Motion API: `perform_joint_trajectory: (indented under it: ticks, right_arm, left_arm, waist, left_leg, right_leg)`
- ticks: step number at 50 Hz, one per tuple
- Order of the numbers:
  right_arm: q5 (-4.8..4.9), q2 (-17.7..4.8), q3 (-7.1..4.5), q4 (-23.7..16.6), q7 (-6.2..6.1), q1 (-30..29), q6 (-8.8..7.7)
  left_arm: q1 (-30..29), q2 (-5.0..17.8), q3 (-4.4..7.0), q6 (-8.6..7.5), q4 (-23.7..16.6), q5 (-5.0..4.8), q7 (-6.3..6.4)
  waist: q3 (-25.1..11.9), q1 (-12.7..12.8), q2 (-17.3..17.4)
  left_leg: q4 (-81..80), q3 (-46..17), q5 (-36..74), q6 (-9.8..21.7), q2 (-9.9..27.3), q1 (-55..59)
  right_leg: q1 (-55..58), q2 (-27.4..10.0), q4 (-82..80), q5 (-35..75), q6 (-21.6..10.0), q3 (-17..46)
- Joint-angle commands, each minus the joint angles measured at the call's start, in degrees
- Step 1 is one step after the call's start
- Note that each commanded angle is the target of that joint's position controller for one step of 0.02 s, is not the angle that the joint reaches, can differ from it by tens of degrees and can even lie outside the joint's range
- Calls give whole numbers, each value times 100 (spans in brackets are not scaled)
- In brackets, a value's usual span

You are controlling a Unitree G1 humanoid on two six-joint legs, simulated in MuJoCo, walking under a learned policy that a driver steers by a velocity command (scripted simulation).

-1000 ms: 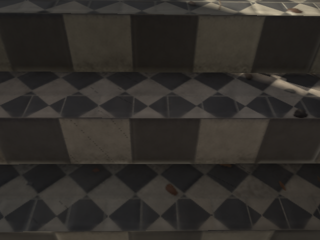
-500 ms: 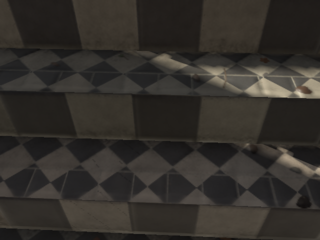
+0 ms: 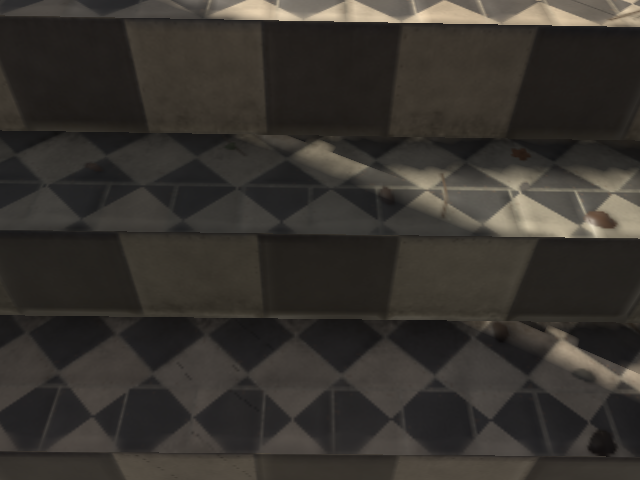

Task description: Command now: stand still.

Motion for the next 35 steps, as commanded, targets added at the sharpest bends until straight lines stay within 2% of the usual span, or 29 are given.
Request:
perform_joint_trajectory:
  ticks: [1,9,12,15,16,17,19,21,22,23,24,25,26,27,28,29,30,31,32,33,34,35]
  right_arm:
    - [-11,-546,-104,-219,3,28,-28]
    - [6,-446,-120,-232,34,141,-38]
    - [15,-410,-121,-255,24,209,-41]
    - [13,-456,-133,-323,6,196,-17]
    - [8,-427,-130,-263,14,309,14]
    - [-14,-531,-171,-217,-5,447,50]
    - [-162,-894,-323,-145,-101,710,98]
    - [-283,-908,-369,-30,-251,1026,90]
    - [-280,-856,-358,37,-339,1198,91]
    - [-229,-796,-333,36,-419,1184,108]
    - [-194,-777,-314,-60,-475,885,131]
    - [-173,-779,-301,-206,-498,391,158]
    - [-145,-815,-301,-342,-498,-120,191]
    - [-129,-704,-298,-296,-457,-204,262]
    - [-136,-555,-289,-270,-389,-153,309]
    - [-201,-378,-255,-146,-282,175,341]
    - [-347,-96,-169,-124,-173,353,292]
    - [-277,30,-98,44,-190,546,172]
    - [-162,85,-41,-46,-205,239,65]
    - [-100,8,7,-275,-141,-123,-35]
    - [-44,-35,30,-644,-86,-436,-60]
    - [-12,-113,78,-1179,-157,-1163,71]
  left_arm:
    - [-79,355,59,-99,-223,-11,24]
    - [361,286,59,-65,-111,-20,80]
    - [522,296,52,-32,-79,-21,138]
    - [572,315,55,-33,-105,-34,144]
    - [721,282,45,-13,-38,-23,131]
    - [823,365,76,12,-1,-3,138]
    - [886,649,194,68,-3,152,218]
    - [879,568,211,79,-8,229,334]
    - [885,443,191,50,-23,211,396]
    - [928,346,173,-3,-31,166,460]
    - [1099,276,156,-49,-4,149,519]
    - [1363,251,151,-75,19,163,554]
    - [1574,252,156,-80,26,183,552]
    - [1783,222,191,-88,95,165,553]
    - [2380,274,222,-105,395,156,559]
    - [3189,366,259,-164,739,214,566]
    - [4255,762,352,-172,1122,219,593]
    - [4665,746,262,-106,1323,324,489]
    - [4461,640,214,-16,1517,558,408]
    - [3872,184,43,153,1502,702,355]
    - [3238,-142,-124,238,1372,710,326]
    - [2668,-429,-274,246,1238,692,209]
  waist:
    - [-206,-5,155]
    - [-122,67,121]
    - [-53,90,87]
    - [-50,92,43]
    - [12,95,44]
    - [149,59,64]
    - [355,-18,181]
    - [352,-139,445]
    - [238,-189,629]
    - [208,-173,708]
    - [241,-50,698]
    - [240,184,580]
    - [242,420,439]
    - [294,514,445]
    - [188,579,249]
    - [-11,640,-475]
    - [-84,903,-1582]
    - [358,1182,-1865]
    - [690,1033,-1182]
    - [631,819,-586]
    - [614,649,169]
    - [597,394,287]
  left_leg:
    - [-763,-272,370,465,190,390]
    - [-866,-263,781,503,176,617]
    - [-873,-253,795,483,159,622]
    - [-869,-224,852,514,137,655]
    - [-986,-243,400,536,152,603]
    - [-1150,-315,-339,634,196,513]
    - [-1444,-734,-1791,1047,439,413]
    - [-1784,-1570,-2335,1570,957,763]
    - [-2011,-2112,-2489,1813,1299,1021]
    - [-2193,-2502,-2549,1966,1604,998]
    - [-2315,-2529,-2428,1981,1736,606]
    - [-2332,-2213,-2222,1872,1660,95]
    - [-2236,-1710,-2014,1733,1412,-263]
    - [-1911,-1251,-1576,1612,1133,-563]
    - [-1312,-817,-715,1637,944,-568]
    - [234,-306,-113,1386,486,-1166]
    - [2655,249,-681,850,-331,-3024]
    - [6329,-898,-1226,949,-617,-4920]
    - [9389,-1567,-860,1276,-696,-6477]
    - [10708,-1491,-460,1624,-683,-7236]
    - [10569,-1347,-195,1930,-425,-7655]
    - [9942,-879,-529,2081,-180,-6845]
  right_leg:
    - [33,-72,-524,398,-370,140]
    - [50,-89,-516,483,-314,154]
    - [27,-106,-508,439,-245,143]
    - [12,-114,-498,417,-229,138]
    - [4,-137,-560,155,-230,146]
    - [-76,-125,-554,-266,-277,122]
    - [-497,-85,-377,-1157,-555,110]
    - [-1122,-94,113,-1051,-796,148]
    - [-1365,-76,536,-714,-824,116]
    - [-1387,-113,884,-389,-857,106]
    - [-1077,-180,1159,-161,-917,169]
    - [-461,-179,1070,-105,-983,171]
    - [218,-121,392,-290,-1007,111]
    - [878,-26,-110,-167,-955,32]
    - [1254,-7,-549,1,-909,93]
    - [2069,-523,-1030,303,-1295,1007]
    - [3391,-1654,-1719,1321,-2271,2934]
    - [3537,-2335,-1975,706,-2741,4398]
    - [3389,-2287,-1681,325,-2403,4184]
    - [3135,-2125,-1453,248,-2062,3466]
    - [2860,-2074,-1543,266,-1907,2716]
    - [1648,-1871,-1949,1326,-1737,1883]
